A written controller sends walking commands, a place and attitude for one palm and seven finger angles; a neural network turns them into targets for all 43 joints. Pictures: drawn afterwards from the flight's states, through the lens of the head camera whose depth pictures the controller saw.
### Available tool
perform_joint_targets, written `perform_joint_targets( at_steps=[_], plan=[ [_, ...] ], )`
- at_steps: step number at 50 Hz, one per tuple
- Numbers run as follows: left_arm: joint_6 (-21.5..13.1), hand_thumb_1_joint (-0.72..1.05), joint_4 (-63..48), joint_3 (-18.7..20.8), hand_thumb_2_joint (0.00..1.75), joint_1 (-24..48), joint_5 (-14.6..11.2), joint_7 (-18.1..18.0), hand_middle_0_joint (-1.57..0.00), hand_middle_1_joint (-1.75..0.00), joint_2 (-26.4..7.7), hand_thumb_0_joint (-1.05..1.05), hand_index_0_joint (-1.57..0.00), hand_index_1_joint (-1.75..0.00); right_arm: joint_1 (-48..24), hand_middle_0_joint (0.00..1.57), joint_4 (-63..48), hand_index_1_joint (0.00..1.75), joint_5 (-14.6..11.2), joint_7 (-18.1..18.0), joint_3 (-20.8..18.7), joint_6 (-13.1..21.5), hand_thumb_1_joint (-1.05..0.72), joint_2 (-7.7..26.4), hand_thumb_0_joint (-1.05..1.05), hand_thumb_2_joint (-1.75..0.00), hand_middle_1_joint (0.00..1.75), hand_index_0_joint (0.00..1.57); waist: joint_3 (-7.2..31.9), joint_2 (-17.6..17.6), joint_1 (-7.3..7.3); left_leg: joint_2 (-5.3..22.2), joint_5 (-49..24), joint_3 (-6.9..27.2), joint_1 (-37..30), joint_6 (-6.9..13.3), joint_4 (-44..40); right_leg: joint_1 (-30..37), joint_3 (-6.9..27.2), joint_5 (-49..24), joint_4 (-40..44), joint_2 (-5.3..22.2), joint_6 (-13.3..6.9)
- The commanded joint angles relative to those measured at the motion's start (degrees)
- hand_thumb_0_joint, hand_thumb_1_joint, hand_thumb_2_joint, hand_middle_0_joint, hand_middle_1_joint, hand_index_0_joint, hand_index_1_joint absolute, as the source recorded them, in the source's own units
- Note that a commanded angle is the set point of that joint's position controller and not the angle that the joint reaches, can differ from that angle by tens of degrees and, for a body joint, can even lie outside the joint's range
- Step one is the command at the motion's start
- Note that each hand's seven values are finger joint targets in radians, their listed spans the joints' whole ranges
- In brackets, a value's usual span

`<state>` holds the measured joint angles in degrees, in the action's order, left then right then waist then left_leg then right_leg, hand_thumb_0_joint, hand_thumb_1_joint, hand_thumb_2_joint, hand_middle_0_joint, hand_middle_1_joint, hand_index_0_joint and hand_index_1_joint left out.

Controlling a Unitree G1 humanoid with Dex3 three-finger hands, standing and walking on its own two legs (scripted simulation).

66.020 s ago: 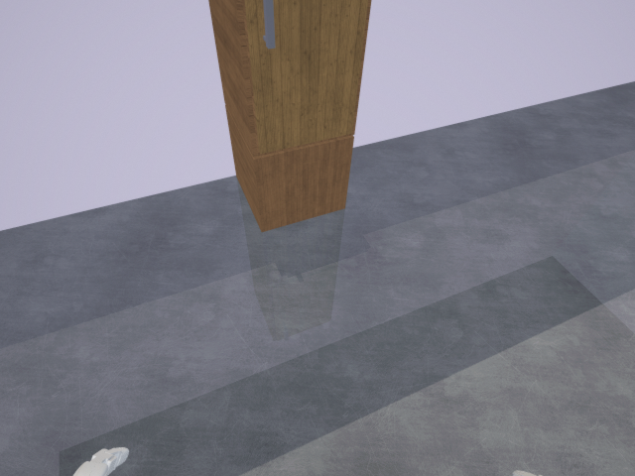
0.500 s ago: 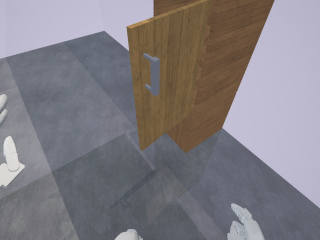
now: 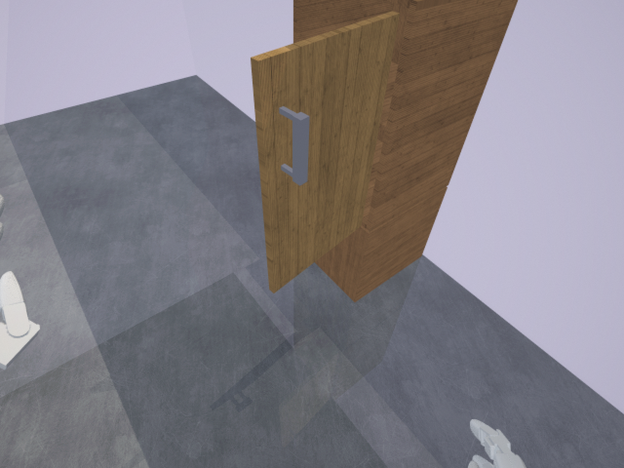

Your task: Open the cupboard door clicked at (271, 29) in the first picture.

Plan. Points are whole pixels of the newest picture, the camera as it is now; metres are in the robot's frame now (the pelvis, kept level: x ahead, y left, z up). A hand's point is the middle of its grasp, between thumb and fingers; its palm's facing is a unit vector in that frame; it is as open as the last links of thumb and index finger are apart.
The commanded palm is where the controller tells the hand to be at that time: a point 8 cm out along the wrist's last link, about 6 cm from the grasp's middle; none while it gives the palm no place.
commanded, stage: stop stepping back and stand still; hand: left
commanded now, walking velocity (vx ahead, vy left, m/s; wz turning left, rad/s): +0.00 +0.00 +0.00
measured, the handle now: (292, 146) +0.61 +0.08 +0.10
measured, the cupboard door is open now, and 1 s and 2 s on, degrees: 97 97 97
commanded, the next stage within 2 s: let the arm hang, fingers relaxed in 0.38 s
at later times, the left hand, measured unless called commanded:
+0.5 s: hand (7, 364) +0.17 +0.28 +0.15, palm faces +0.44 -0.77 -0.46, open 7.4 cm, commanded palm none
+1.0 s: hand out of the picture -0.09 +0.19 -0.17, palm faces +0.08 -0.97 -0.23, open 7.2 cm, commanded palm none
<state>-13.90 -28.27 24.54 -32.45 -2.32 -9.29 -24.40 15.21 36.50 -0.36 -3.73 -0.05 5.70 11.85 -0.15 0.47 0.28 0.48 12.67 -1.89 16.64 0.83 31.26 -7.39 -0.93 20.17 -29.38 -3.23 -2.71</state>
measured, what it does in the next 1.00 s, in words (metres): stands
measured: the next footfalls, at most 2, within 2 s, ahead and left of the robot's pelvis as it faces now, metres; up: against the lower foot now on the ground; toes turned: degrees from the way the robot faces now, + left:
none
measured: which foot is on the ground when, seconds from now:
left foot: down 0.00-1.00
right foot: down 0.00-1.00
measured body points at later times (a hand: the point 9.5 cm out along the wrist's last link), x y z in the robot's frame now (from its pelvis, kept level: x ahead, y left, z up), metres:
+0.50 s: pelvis -0.03 +0.01 +0.01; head -0.03 +0.01 +0.46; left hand +0.14 +0.32 +0.18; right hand +0.14 -0.22 -0.08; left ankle +0.04 +0.11 -0.73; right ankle -0.05 -0.09 -0.73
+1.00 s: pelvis -0.04 +0.00 +0.00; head -0.02 +0.00 +0.45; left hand -0.09 +0.24 -0.15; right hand -0.05 -0.22 -0.16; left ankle +0.04 +0.11 -0.73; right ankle -0.05 -0.09 -0.73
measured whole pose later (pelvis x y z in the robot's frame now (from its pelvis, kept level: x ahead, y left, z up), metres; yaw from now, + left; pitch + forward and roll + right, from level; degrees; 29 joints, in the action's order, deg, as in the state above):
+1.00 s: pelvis -0.04 +0.00 +0.00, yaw +3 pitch -2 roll -1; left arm 1.9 61.7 0.7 -20.5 0.4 -1.4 -10.6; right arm 18.9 61.3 1.2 -1.4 0.3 -3.1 9.6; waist -4.3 -1.9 0.0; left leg -0.6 6.7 1.0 18.7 1.4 27.0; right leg -9.0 -4.1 15.8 -26.3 -2.6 -2.6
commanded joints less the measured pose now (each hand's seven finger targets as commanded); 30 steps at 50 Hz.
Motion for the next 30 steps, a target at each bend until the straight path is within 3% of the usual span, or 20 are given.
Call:
perform_joint_targets(
  at_steps=[1, 4, 6, 8, 9, 10, 14, 16, 23, 24, 25, 26, 28, 30],
  plan=[
    [-1.47, 0.9, -3.81, 4.4, 0.9, 4.43, -0.28, -0.22, -0.2, -0.3, -7.89, 0.0, -0.2, -0.3, -5.73, 0.2, -8.47, 0.3, 0.11, -1.01, -1.94, 3.36, -0.9, 7.25, 0.0, -0.9, 0.3, 0.2, 2.77, -8.25, -0.66, 8.98, -16.05, 10.87, -6.27, 2.67, -9.94, -4.54, 2.28, -10.29, 3.38, 3.08, 3.46],
    [-1.17, 0.9, -5.14, 3.63, 0.9, 5.25, -0.1, 0.1, -0.2, -0.3, -7.92, 0.0, -0.2, -0.3, -7.25, 0.2, -8.89, 0.3, 0.16, -1.22, -1.98, 4.04, -0.9, 7.69, 0.0, -0.9, 0.3, 0.2, 1.87, -4.97, -0.42, 7.76, -0.07, 10.3, -2.6, 2.09, -13.35, -2.84, 2.84, -6.3, 6.94, 3.26, 2.99],
    [-0.93, 0.9, -7.21, 3.35, 0.9, 3.79, -0.1, 0.08, -0.2, -0.3, -7.49, 0.0, -0.2, -0.3, -7.67, 0.2, -9.43, 0.3, 0.3, -1.11, -1.66, 4.14, -0.9, 7.18, 0.0, -0.9, 0.3, 0.2, 2.82, -3.22, -0.42, 6.58, 4.3, 9.32, -2.11, 1.53, -14.14, -2.0, 3.19, -5.43, 8.66, 3.75, 2.59],
    [-0.85, 0.9, -10.67, 3.92, 0.9, 3.37, -0.14, -0.02, -0.2, -0.3, -8.29, 0.0, -0.2, -0.3, -8.37, 0.2, -10.1, 0.3, 0.47, -0.96, -1.6, 4.15, -0.9, 7.1, 0.0, -0.9, 0.3, 0.2, 3.64, -4.12, -0.35, 5.19, 4.6, 7.93, -2.82, 0.95, -13.48, -2.34, 3.9, -4.56, 10.37, 4.16, 2.07],
    [-0.9, 0.9, -12.2, 5.98, 0.9, 2.96, -0.15, -0.32, -0.2, -0.3, -10.48, 0.0, -0.2, -0.3, -8.63, 0.2, -9.98, 0.3, 0.66, -1.08, -1.68, 4.24, -0.9, 7.04, 0.0, -0.9, 0.3, 0.2, 5.07, -4.81, -0.13, 4.81, 4.31, 7.36, -3.67, 0.66, -13.26, -2.09, 4.07, -4.33, 10.84, 4.48, 1.87],
    [-0.92, 0.9, -13.18, 4.94, 0.9, 2.85, -0.16, -0.37, -0.2, -0.3, -9.18, 0.0, -0.2, -0.3, -8.64, 0.2, -10.24, 0.3, 0.71, -1.07, -1.45, 4.24, -0.9, 6.62, 0.0, -0.9, 0.3, 0.2, 4.95, -5.53, -0.34, 4.66, 4.37, 7.33, -3.73, 0.54, -13.17, -2.17, 4.01, -4.07, 10.92, 4.57, 1.79],
    [-0.69, 0.9, -13.11, 7.07, 0.9, 2.04, -0.27, -1.12, -0.2, -0.3, -10.85, 0.0, -0.2, -0.3, -8.53, 0.2, -9.98, 0.3, 1.03, -1.38, -1.4, 4.24, -0.9, 6.61, 0.0, -0.9, 0.3, 0.2, 4.79, -7.9, -0.32, 4.72, 3.41, 6.99, -5.28, 0.04, -13.21, -3.89, 3.86, -3.98, 11.59, 4.08, 1.81],
    [-0.53, 0.9, -11.01, 5.84, 0.9, 2.12, -0.36, -1.22, -0.2, -0.3, -9.0, 0.0, -0.2, -0.3, -7.83, 0.2, -9.65, 0.3, 0.82, -1.46, -1.26, 4.03, -0.9, 6.35, 0.0, -0.9, 0.3, 0.2, 4.49, -7.85, -0.5, 5.03, 3.16, 7.53, -4.86, 0.0, -13.79, -3.31, 3.35, -4.28, 11.34, 3.7, 1.97],
    [0.65, 0.9, -5.12, 2.29, 0.9, 4.17, -0.27, -0.57, -0.2, -0.3, -6.45, 0.0, -0.2, -0.3, -8.07, 0.2, -8.93, 0.3, 0.14, -1.33, -1.71, 3.27, -0.9, 7.25, 0.0, -0.9, 0.3, 0.2, 2.2, -2.52, -0.85, 4.51, 0.26, 6.11, -6.3, -0.06, -11.1, -6.34, 4.71, -5.3, 14.41, 4.73, 2.14],
    [6.63, 0.9, 36.48, -19.56, 0.9, 8.78, 2.83, 6.39, -0.2, -0.3, 3.22, 0.0, -0.2, -0.3, -11.08, 0.2, 5.46, 0.3, -0.25, 3.99, -3.48, 7.6, -0.9, 13.2, 0.0, -0.9, 0.3, 0.2, 0.2, -2.45, -2.78, 6.97, -14.04, 7.93, -1.83, 0.48, -1.79, -12.66, -0.02, -10.43, 5.6, 7.26, 0.97],
    [11.85, 0.9, 38.54, -17.23, 0.9, 8.94, 3.57, 8.32, -0.2, -0.3, 1.76, 0.0, -0.2, -0.3, -5.34, 0.2, 6.57, 0.3, -0.09, 4.28, -4.27, 2.36, -0.9, 14.74, 0.0, -0.9, 0.3, 0.2, 2.61, -1.53, -1.99, 6.89, -16.31, 7.65, -3.67, 1.03, -2.18, -11.16, 3.96, -11.08, 5.72, 8.35, 0.31],
    [13.4, 0.9, 37.79, -17.16, 0.9, 8.88, 3.63, 8.73, -0.2, -0.3, 1.93, 0.0, -0.2, -0.3, -4.31, 0.2, 5.13, 0.3, -0.11, 3.93, -4.2, 0.67, -0.9, 14.09, 0.0, -0.9, 0.3, 0.2, 2.08, -1.54, -1.92, 7.04, -13.9, 7.86, -3.56, 1.58, -1.5, -12.03, 3.33, -7.99, 4.46, 7.55, 0.03],
    [13.34, 0.9, 42.9, -17.75, 0.9, 11.26, 4.13, 9.11, -0.2, -0.3, 2.8, 0.0, -0.2, -0.3, -5.11, 0.2, 5.74, 0.3, 1.06, 3.66, -3.29, -1.04, -0.9, 13.46, 0.0, -0.9, 0.3, 0.2, 2.2, 0.3, -1.08, 7.92, -8.12, 11.47, 2.33, 4.03, -4.21, -10.19, 2.28, -3.13, 0.49, 5.89, -0.49],
    [13.37, 0.9, 48.98, -18.9, 0.9, 12.99, 4.33, 9.13, -0.2, -0.3, 2.75, 0.0, -0.2, -0.3, -6.35, 0.2, 6.19, 0.3, 1.63, 3.47, -2.49, -2.28, -0.9, 12.36, 0.0, -0.9, 0.3, 0.2, 2.7, 5.91, -0.37, 6.72, -5.94, 11.82, 3.54, 3.94, -4.8, -7.36, 3.67, -3.29, 1.97, 6.39, -0.9]
  ],
)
